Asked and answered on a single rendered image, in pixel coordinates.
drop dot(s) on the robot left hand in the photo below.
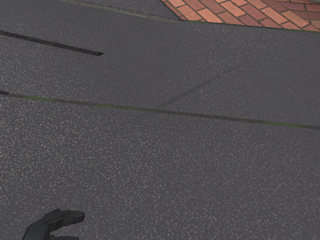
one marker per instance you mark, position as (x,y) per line
(52,221)

